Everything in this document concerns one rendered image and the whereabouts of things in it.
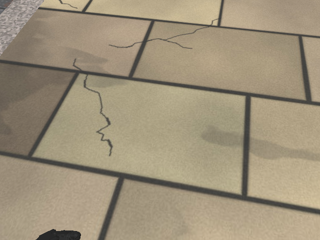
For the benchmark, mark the robot left hand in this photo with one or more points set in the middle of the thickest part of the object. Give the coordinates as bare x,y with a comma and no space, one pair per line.
60,235

